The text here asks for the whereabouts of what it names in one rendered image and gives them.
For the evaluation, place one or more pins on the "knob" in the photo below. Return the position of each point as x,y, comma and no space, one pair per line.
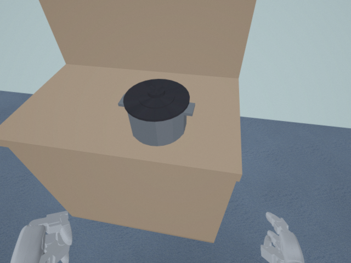
156,91

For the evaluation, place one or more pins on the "robot left hand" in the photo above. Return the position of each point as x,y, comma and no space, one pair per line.
33,241

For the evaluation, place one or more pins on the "table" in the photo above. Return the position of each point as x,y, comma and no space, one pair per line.
75,139

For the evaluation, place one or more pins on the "lid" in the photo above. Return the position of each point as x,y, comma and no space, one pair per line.
139,105

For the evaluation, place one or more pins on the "pot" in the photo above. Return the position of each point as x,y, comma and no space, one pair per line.
159,133

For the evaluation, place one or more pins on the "robot right hand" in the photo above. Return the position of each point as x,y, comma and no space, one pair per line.
287,248

